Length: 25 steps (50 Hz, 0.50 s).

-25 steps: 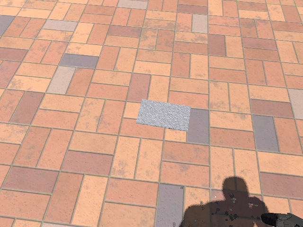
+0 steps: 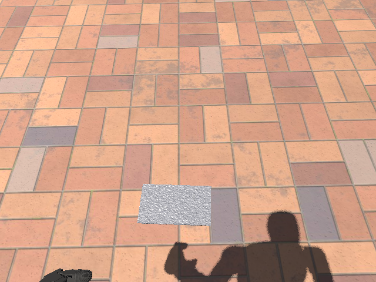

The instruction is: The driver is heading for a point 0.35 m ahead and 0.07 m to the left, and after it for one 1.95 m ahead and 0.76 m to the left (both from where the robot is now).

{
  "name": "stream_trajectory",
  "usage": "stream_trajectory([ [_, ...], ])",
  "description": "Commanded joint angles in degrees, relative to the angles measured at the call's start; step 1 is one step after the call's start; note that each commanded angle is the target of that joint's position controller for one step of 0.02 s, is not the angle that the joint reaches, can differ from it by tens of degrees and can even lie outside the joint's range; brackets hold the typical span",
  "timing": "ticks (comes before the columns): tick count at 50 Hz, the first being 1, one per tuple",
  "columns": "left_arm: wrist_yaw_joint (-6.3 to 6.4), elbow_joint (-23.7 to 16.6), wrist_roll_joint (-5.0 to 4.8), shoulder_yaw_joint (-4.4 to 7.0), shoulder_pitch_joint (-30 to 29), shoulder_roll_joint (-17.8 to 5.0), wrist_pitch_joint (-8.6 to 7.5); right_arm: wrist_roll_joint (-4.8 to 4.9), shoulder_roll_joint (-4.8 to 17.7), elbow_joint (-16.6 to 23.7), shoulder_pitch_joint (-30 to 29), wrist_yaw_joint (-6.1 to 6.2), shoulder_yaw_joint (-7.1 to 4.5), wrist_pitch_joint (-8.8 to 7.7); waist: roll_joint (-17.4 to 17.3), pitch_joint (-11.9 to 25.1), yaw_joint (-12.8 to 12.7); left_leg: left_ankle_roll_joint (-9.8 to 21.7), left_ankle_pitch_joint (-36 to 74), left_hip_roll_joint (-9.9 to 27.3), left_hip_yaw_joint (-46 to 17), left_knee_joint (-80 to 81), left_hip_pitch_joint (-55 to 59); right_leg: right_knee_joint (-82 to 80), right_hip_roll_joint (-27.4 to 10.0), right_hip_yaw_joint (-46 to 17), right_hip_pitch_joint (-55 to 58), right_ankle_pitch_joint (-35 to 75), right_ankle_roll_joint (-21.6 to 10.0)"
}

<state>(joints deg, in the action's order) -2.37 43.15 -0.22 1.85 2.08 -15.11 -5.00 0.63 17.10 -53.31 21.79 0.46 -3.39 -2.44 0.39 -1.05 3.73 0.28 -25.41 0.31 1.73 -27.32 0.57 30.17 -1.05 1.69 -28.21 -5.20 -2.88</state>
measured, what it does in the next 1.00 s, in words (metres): walks ahead, turning left: left foot, then right foot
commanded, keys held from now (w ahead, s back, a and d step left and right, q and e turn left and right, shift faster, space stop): w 0.06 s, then q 0.94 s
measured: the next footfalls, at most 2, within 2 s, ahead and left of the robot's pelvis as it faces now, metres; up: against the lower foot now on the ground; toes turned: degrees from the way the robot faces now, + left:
left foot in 0.46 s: +0.32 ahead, +0.12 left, +0.00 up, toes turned +10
right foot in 0.88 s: +0.36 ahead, -0.10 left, +0.00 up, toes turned +29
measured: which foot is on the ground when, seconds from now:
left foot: down 0.00-0.00, up 0.02-0.44, down 0.46-0.90, up 0.92-1.00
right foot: down 0.00-0.46, up 0.48-0.86, down 0.88-1.00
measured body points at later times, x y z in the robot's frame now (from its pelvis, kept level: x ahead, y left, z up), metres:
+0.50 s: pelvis +0.20 +0.01 +0.00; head +0.24 +0.04 +0.45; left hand +0.27 +0.31 -0.13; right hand +0.41 -0.23 -0.09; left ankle +0.29 +0.11 -0.72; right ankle +0.12 -0.11 -0.69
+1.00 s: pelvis +0.26 -0.02 +0.02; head +0.30 -0.03 +0.47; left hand +0.22 +0.29 -0.08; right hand +0.54 -0.21 -0.09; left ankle +0.23 +0.10 -0.66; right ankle +0.32 -0.12 -0.72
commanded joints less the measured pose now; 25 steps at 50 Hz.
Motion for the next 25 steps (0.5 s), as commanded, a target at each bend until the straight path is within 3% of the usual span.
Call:
stream_trajectory([
  [1,0.73,3.31,-0.34,4.86,24.42,-14.72,0.47,-0.46,1.08,3.69,4.94,-0.41,1.00,-2.39,15.43,24.38,-9.83,0.61,-7.06,-4.18,-5.00,-43.19,-37.21,-10.84,-21.67,-42.98,52.35,-10.82,-16.63],
  [2,0.77,2.75,-0.64,3.63,21.06,-11.42,0.44,1.22,7.19,4.87,-0.31,-0.87,-0.61,-3.40,10.01,16.43,-10.37,1.79,-6.10,-0.27,-8.67,-47.97,-43.36,-13.16,-19.94,-38.58,46.59,-18.04,-13.72],
  [3,0.98,1.76,-0.29,3.12,16.56,-9.81,0.44,2.01,7.73,6.42,-5.28,-0.96,-0.70,-3.89,6.89,9.62,-9.22,2.61,-0.99,2.78,-6.84,-46.69,-44.58,-14.38,-17.95,-31.16,38.31,-16.83,-11.75],
  [4,0.94,1.21,0.42,2.52,12.30,-8.12,0.29,1.44,7.11,6.50,-7.26,-0.64,-0.73,-3.66,3.40,4.14,-7.38,2.15,3.12,4.79,-5.69,-43.40,-42.34,-16.17,-16.31,-24.32,29.31,-6.65,-10.92],
  [5,0.93,0.89,1.08,2.07,9.65,-6.38,-0.20,0.74,6.59,5.91,-6.45,-0.27,-1.10,-2.93,3.99,2.51,-5.17,1.63,5.52,6.43,-6.27,-40.06,-37.93,-16.86,-14.62,-18.75,23.54,4.82,-9.86],
  [7,0.75,1.65,1.58,1.97,8.04,-5.51,-0.98,0.57,3.86,3.98,-2.35,0.22,-0.91,-1.10,4.29,2.83,-2.60,0.21,6.20,6.06,-6.59,-37.48,-30.89,-17.52,-13.02,-10.45,17.76,22.23,-9.51],
  [9,1.23,2.70,1.79,2.34,7.44,-6.79,-1.37,0.35,2.54,4.44,-2.59,0.65,-0.78,0.01,4.39,2.32,-1.51,-1.07,9.62,5.14,-6.61,-33.26,-30.86,-18.00,-12.71,-4.65,15.85,31.66,-9.72],
  [11,2.20,3.09,1.61,2.60,6.35,-7.78,-0.90,-0.23,2.13,5.82,-5.09,0.52,-0.64,0.26,4.41,2.18,-1.50,-1.59,16.86,4.91,-5.33,-25.16,-30.59,-18.38,-11.36,0.34,15.71,32.66,-8.88],
  [14,3.63,3.90,1.28,2.79,7.20,-8.95,0.37,-0.28,1.49,8.11,-10.71,-0.69,-0.37,0.09,4.23,2.95,-3.99,-1.46,26.44,4.13,-2.68,-14.86,-28.47,-18.23,-10.73,4.21,18.21,30.42,-8.01],
  [17,4.32,5.10,0.43,3.18,8.28,-9.87,1.92,-0.29,2.46,10.39,-13.48,-1.77,-0.85,0.53,3.68,3.00,-4.97,-0.70,25.39,3.83,-2.17,-10.32,-29.42,-15.85,-12.90,4.53,23.68,27.91,-7.72],
  [20,4.89,5.20,-0.66,3.76,7.22,-10.61,3.58,-0.51,3.82,12.14,-13.47,-2.77,-1.68,0.99,4.09,2.22,-4.12,1.29,18.25,2.97,-1.07,-8.03,-29.35,-9.84,-14.88,4.19,26.42,27.52,-6.38],
  [22,5.44,4.59,-1.21,3.87,6.09,-10.16,4.60,-0.45,5.30,11.43,-8.12,-2.93,-2.83,0.76,2.48,4.16,-1.21,3.83,20.62,-0.28,1.27,-1.39,-21.72,1.28,-12.35,6.07,25.30,30.35,-3.53],
  [23,5.40,4.59,-0.35,3.67,9.11,-9.37,4.69,-0.65,9.56,10.91,-3.77,-2.15,-4.40,0.53,-3.58,7.57,-0.04,6.70,39.07,1.54,-4.33,2.53,-12.13,12.77,-7.58,7.69,20.71,22.71,0.30],
  [24,4.72,2.61,2.34,2.38,11.07,-5.58,4.19,-1.21,15.61,11.79,-2.32,-0.77,-5.66,0.92,-17.21,11.63,-2.45,15.44,67.72,14.73,-22.85,-0.13,2.44,31.82,0.86,8.72,3.15,-15.31,5.23],
  [25,3.82,1.79,1.89,1.73,11.19,-5.21,3.71,-1.77,13.75,13.09,-2.34,-0.71,-4.78,0.97,-16.17,21.15,-1.98,24.81,59.21,21.83,-37.08,2.99,9.27,44.47,6.47,-2.30,-5.47,-36.04,6.08],
])
Keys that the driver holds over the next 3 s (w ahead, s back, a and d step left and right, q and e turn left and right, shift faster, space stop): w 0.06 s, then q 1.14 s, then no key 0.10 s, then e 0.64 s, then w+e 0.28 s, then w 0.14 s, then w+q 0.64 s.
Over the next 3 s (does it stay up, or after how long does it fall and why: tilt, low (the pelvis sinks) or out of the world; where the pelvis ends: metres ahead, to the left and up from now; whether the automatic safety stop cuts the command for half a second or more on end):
stays up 0.63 0.08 0.02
